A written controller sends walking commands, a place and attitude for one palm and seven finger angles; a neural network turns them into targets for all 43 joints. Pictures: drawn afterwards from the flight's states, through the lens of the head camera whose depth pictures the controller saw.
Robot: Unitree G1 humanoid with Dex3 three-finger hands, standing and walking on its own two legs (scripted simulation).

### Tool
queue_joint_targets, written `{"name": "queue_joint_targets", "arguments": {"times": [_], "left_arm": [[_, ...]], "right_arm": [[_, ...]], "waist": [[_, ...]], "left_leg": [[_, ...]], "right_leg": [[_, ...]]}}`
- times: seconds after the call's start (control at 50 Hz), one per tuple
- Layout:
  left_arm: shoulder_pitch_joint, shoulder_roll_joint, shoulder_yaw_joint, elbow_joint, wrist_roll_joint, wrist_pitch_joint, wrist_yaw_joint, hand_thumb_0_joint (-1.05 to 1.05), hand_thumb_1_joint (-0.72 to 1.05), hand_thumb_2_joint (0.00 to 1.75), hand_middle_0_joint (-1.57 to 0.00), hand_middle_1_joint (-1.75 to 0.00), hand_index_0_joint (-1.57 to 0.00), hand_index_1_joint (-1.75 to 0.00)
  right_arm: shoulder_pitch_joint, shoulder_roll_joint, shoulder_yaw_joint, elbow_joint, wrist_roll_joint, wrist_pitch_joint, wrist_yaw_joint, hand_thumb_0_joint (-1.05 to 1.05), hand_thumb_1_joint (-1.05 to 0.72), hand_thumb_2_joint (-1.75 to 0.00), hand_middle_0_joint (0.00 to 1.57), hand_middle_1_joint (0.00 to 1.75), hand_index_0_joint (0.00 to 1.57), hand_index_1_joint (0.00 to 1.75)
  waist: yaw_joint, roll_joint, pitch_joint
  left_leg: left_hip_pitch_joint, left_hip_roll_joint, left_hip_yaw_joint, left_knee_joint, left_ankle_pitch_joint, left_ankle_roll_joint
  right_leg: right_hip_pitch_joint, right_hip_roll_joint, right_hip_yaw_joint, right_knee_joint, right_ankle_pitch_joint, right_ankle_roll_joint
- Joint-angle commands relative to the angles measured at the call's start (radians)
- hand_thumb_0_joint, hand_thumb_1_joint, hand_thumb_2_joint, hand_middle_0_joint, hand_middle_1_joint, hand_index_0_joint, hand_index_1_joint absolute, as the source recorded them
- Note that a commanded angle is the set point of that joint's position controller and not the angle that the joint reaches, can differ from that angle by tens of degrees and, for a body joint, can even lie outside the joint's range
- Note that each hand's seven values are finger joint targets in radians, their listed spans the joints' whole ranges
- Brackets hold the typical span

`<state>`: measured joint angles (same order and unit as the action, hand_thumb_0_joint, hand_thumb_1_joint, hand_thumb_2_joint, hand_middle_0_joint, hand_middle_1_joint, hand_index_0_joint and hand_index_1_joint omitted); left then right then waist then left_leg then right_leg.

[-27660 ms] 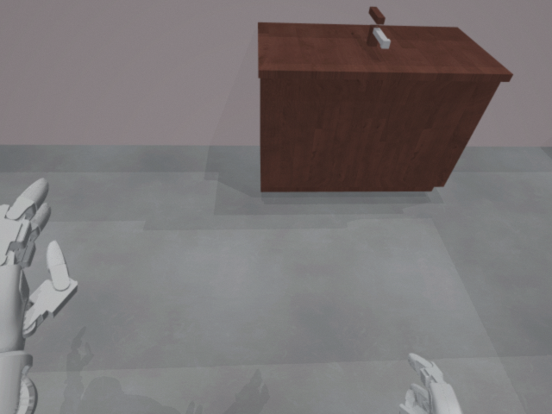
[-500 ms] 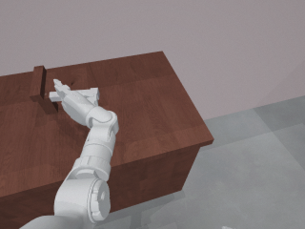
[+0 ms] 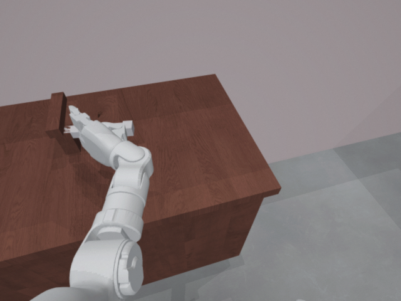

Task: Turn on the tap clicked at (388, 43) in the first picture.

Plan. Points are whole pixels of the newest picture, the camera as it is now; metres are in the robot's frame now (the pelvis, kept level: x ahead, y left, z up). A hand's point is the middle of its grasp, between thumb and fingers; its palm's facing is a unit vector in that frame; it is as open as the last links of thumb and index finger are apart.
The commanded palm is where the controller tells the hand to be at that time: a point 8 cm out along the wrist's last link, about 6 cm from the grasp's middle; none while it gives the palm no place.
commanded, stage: lift the hand up off the lever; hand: left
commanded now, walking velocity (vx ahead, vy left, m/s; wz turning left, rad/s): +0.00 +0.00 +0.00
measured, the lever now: (128, 128) +0.52 +0.18 +0.03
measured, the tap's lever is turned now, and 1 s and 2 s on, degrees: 80 80 80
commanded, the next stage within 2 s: draw the hand back beside the body in 0.20 s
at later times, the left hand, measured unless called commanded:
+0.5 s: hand (135, 129) +0.42 +0.13 +0.13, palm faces +0.42 -0.90 -0.07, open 7.8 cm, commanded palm +0.35 +0.19 +0.13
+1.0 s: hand (85, 176) +0.29 +0.19 +0.15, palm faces +0.16 -0.96 -0.24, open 7.6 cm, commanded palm +0.26 +0.24 +0.17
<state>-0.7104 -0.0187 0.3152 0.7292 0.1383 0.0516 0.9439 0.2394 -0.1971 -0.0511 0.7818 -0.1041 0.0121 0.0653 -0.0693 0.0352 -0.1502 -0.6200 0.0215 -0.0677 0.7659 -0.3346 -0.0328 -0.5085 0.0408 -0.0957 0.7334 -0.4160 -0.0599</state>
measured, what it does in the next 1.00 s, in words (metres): stands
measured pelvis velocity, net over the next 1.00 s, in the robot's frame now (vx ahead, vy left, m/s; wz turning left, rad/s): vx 0.00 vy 0.01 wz -0.05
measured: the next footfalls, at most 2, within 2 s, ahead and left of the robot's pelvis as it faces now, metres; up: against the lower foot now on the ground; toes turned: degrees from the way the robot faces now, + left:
none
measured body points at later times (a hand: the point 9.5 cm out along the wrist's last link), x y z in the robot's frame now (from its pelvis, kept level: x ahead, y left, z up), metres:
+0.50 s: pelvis +0.00 +0.00 +0.01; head +0.01 -0.01 +0.46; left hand +0.40 +0.18 +0.13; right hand +0.09 -0.25 -0.11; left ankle +0.02 +0.14 -0.71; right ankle -0.03 -0.08 -0.71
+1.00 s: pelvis +0.00 +0.01 +0.03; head -0.02 +0.00 +0.48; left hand +0.28 +0.24 +0.17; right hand +0.18 -0.22 -0.05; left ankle +0.02 +0.14 -0.71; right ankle -0.03 -0.08 -0.71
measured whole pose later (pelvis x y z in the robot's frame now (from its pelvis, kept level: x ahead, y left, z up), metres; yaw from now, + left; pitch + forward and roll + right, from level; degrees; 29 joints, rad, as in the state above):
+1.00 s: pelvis +0.00 +0.01 +0.03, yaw -3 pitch -4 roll +0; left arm 0.07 0.27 0.08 0.01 -0.06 -0.11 0.09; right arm 0.16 -0.21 0.02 0.61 0.02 -0.03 -0.03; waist 0.02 0.05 0.02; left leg -0.14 0.02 0.01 0.44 -0.22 -0.01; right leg -0.06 0.04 -0.02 0.40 -0.28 -0.04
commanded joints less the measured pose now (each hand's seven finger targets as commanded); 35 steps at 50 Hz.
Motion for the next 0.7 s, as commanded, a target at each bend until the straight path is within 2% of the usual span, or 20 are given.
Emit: {"name": "queue_joint_targets", "arguments": {"times": [0.0, 0.02, 0.1, 0.12, 0.18, 0.22, 0.28, 0.3, 0.32, 0.36, 0.4, 0.42, 0.44, 0.48, 0.5, 0.52, 0.54, 0.6, 0.62, 0.68], "left_arm": [[-0.455, 0.095, -0.072, -0.211, 0.040, -0.040, -0.001, 0.00, 0.90, 0.90, -0.15, -0.15, -0.15, -0.15], [-0.452, 0.123, -0.045, -0.195, 0.044, -0.035, -0.001, 0.00, 0.90, 0.90, -0.15, -0.15, -0.15, -0.15], [-0.504, 0.077, -0.085, -0.188, 0.041, -0.033, 0.004, 0.00, 0.90, 0.90, -0.15, -0.15, -0.15, -0.15], [-0.481, 0.109, -0.050, -0.185, 0.044, -0.034, 0.007, 0.00, 0.90, 0.90, -0.15, -0.15, -0.15, -0.15], [-0.497, 0.067, -0.085, -0.184, 0.049, -0.039, 0.009, 0.00, 0.90, 0.90, -0.15, -0.15, -0.15, -0.15], [-0.485, 0.115, -0.041, -0.172, 0.052, -0.036, 0.013, 0.00, 0.90, 0.90, -0.15, -0.15, -0.15, -0.15], [-0.494, 0.094, -0.057, -0.182, 0.051, -0.037, 0.016, 0.00, 0.90, 0.90, -0.15, -0.15, -0.15, -0.15], [-0.420, 0.092, -0.238, -0.293, 0.087, -0.047, -0.144, 0.00, 0.90, 0.90, -0.15, -0.15, -0.15, -0.15], [-0.391, 0.198, -0.143, -0.333, 0.066, -0.059, -0.213, 0.00, 0.90, 0.90, -0.15, -0.16, -0.15, -0.16], [-0.265, 0.230, -0.149, -0.419, 0.018, -0.083, -0.338, 0.00, 0.90, 0.90, -0.15, -0.16, -0.15, -0.16], [-0.124, 0.247, -0.152, -0.464, -0.060, -0.110, -0.474, 0.00, 0.90, 0.90, -0.16, -0.17, -0.16, -0.17], [-0.029, 0.290, -0.090, -0.467, -0.098, -0.114, -0.510, 0.00, 0.90, 0.90, -0.16, -0.17, -0.16, -0.17], [0.021, 0.286, -0.086, -0.500, -0.130, -0.110, -0.526, 0.00, 0.90, 0.90, -0.16, -0.17, -0.16, -0.17], [0.079, 0.287, -0.077, -0.584, -0.158, -0.096, -0.517, 0.00, 0.90, 0.90, -0.16, -0.18, -0.16, -0.18], [0.242, 0.439, -0.103, -0.490, -0.121, -0.098, -0.620, 0.00, 0.90, 0.90, -0.16, -0.18, -0.16, -0.18], [0.243, 0.484, -0.061, -0.552, -0.151, -0.114, -0.669, 0.00, 0.90, 0.90, -0.16, -0.19, -0.16, -0.19], [0.190, 0.452, -0.131, -0.665, -0.157, -0.142, -0.710, 0.00, 0.90, 0.90, -0.16, -0.19, -0.16, -0.19], [0.173, 0.442, -0.191, -0.800, -0.179, -0.194, -0.773, 0.00, 0.90, 0.90, -0.17, -0.20, -0.17, -0.20], [0.158, 0.423, -0.223, -0.824, -0.181, -0.203, -0.787, 0.00, 0.90, 0.90, -0.17, -0.20, -0.17, -0.20], [0.244, 0.404, -0.244, -0.798, -0.184, -0.218, -0.806, 0.00, 0.90, 0.90, -0.17, -0.21, -0.17, -0.21]], "right_arm": [[-0.028, -0.120, -0.028, -0.105, 0.000, -0.039, -0.007, 0.00, -0.90, -0.90, 0.20, 0.30, 0.20, 0.30], [-0.025, -0.126, -0.031, -0.097, 0.000, -0.036, -0.011, 0.00, -0.90, -0.90, 0.20, 0.30, 0.20, 0.30], [-0.028, -0.119, -0.024, -0.097, -0.001, -0.040, -0.006, 0.00, -0.90, -0.90, 0.20, 0.30, 0.20, 0.30], [-0.028, -0.123, -0.029, -0.093, -0.002, -0.040, -0.009, 0.00, -0.90, -0.90, 0.20, 0.30, 0.20, 0.30], [-0.026, -0.114, -0.026, -0.097, -0.005, -0.037, -0.003, 0.00, -0.90, -0.90, 0.20, 0.30, 0.20, 0.30], [-0.023, -0.121, -0.030, -0.092, -0.006, -0.034, -0.006, 0.00, -0.90, -0.90, 0.20, 0.30, 0.20, 0.30], [-0.025, -0.115, -0.027, -0.100, -0.006, -0.033, -0.003, 0.00, -0.90, -0.90, 0.20, 0.30, 0.20, 0.30], [-0.011, -0.134, -0.032, -0.139, 0.007, -0.005, -0.023, 0.00, -0.90, -0.90, 0.20, 0.30, 0.20, 0.30], [0.007, -0.141, -0.040, -0.161, 0.022, 0.003, -0.044, 0.00, -0.90, -0.90, 0.20, 0.30, 0.20, 0.30], [0.006, -0.128, -0.027, -0.194, 0.048, 0.015, -0.068, 0.00, -0.90, -0.90, 0.20, 0.30, 0.20, 0.30], [0.000, -0.128, -0.012, -0.222, 0.070, 0.015, -0.084, 0.00, -0.90, -0.90, 0.20, 0.30, 0.20, 0.30], [-0.007, -0.131, -0.009, -0.233, 0.078, 0.017, -0.092, 0.00, -0.90, -0.90, 0.20, 0.30, 0.20, 0.30], [-0.029, -0.125, 0.005, -0.254, 0.086, 0.016, -0.097, 0.00, -0.90, -0.90, 0.20, 0.30, 0.20, 0.30], [-0.069, -0.124, 0.013, -0.277, 0.095, 0.008, -0.103, 0.00, -0.90, -0.90, 0.20, 0.30, 0.20, 0.30], [-0.001, -0.127, -0.004, -0.245, 0.111, 0.008, -0.084, 0.00, -0.90, -0.90, 0.20, 0.30, 0.20, 0.30], [-0.019, -0.138, -0.004, -0.269, 0.118, 0.009, -0.084, 0.00, -0.90, -0.90, 0.20, 0.30, 0.20, 0.30], [-0.049, -0.129, 0.005, -0.289, 0.124, -0.003, -0.083, 0.00, -0.90, -0.90, 0.20, 0.30, 0.20, 0.30], [-0.096, -0.137, 0.008, -0.304, 0.130, -0.046, -0.089, 0.00, -0.90, -0.90, 0.20, 0.30, 0.20, 0.30], [-0.111, -0.137, 0.011, -0.303, 0.132, -0.056, -0.093, 0.00, -0.90, -0.90, 0.20, 0.30, 0.20, 0.30], [-0.120, -0.143, 0.015, -0.291, 0.127, -0.084, -0.099, 0.00, -0.90, -0.90, 0.20, 0.30, 0.20, 0.30]], "waist": [[-0.008, -0.066, -0.303], [0.000, -0.056, -0.296], [-0.013, -0.048, -0.290], [-0.001, -0.047, -0.301], [-0.009, -0.050, -0.306], [0.001, -0.052, -0.311], [-0.005, -0.064, -0.319], [-0.035, -0.083, -0.343], [-0.010, -0.070, -0.398], [0.020, -0.070, -0.394], [0.041, -0.094, -0.342], [0.072, -0.074, -0.319], [0.087, -0.082, -0.274], [0.094, -0.082, -0.223], [0.062, -0.114, -0.156], [0.085, -0.037, -0.138], [0.072, 0.009, -0.115], [0.053, 0.002, -0.060], [0.046, 0.043, -0.016], [0.047, -0.026, 0.009]], "left_leg": [[0.214, -0.026, 0.051, -0.038, 0.294, 0.036], [0.214, -0.025, 0.045, -0.043, 0.289, 0.033], [0.224, -0.026, 0.047, -0.043, 0.277, 0.034], [0.227, -0.026, 0.042, -0.042, 0.283, 0.033], [0.230, -0.024, 0.043, -0.037, 0.301, 0.030], [0.220, -0.024, 0.039, -0.037, 0.300, 0.028], [0.212, -0.025, 0.046, -0.031, 0.302, 0.032], [0.252, -0.033, 0.072, -0.035, 0.329, 0.047], [0.274, -0.033, 0.077, -0.044, 0.362, 0.054], [0.305, -0.031, 0.083, -0.070, 0.388, 0.058], [0.310, -0.029, 0.088, -0.099, 0.383, 0.061], [0.309, -0.029, 0.087, -0.114, 0.372, 0.060], [0.297, -0.029, 0.090, -0.133, 0.345, 0.060], [0.308, -0.027, 0.096, -0.157, 0.313, 0.061], [0.365, 0.001, 0.096, -0.205, 0.278, 0.063], [0.392, -0.008, 0.102, -0.226, 0.276, 0.070], [0.433, -0.011, 0.107, -0.243, 0.279, 0.073], [0.512, -0.007, 0.095, -0.278, 0.249, 0.075], [0.533, -0.005, 0.087, -0.292, 0.228, 0.073], [0.562, -0.002, 0.075, -0.315, 0.198, 0.077]], "right_leg": [[0.100, -0.033, 0.028, -0.120, 0.405, 0.038], [0.094, -0.030, 0.026, -0.120, 0.387, 0.035], [0.072, -0.031, 0.024, -0.123, 0.362, 0.035], [0.072, -0.028, 0.024, -0.120, 0.361, 0.033], [0.068, -0.029, 0.021, -0.111, 0.376, 0.033], [0.072, -0.029, 0.021, -0.108, 0.377, 0.032], [0.083, -0.033, 0.025, -0.108, 0.394, 0.036], [0.133, -0.029, 0.057, -0.095, 0.481, 0.031], [0.187, -0.030, 0.063, -0.103, 0.535, 0.027], [0.254, -0.029, 0.077, -0.112, 0.608, 0.034], [0.303, -0.028, 0.083, -0.132, 0.666, 0.040], [0.327, -0.027, 0.082, -0.147, 0.656, 0.039], [0.342, -0.029, 0.082, -0.167, 0.644, 0.046], [0.351, -0.033, 0.081, -0.202, 0.609, 0.055], [0.354, -0.042, 0.097, -0.236, 0.594, 0.057], [0.365, -0.039, 0.098, -0.256, 0.558, 0.046], [0.359, -0.039, 0.102, -0.276, 0.539, 0.043], [0.320, -0.028, 0.106, -0.337, 0.463, 0.042], [0.292, -0.025, 0.103, -0.351, 0.417, 0.038], [0.290, -0.022, 0.101, -0.377, 0.362, 0.039]]}}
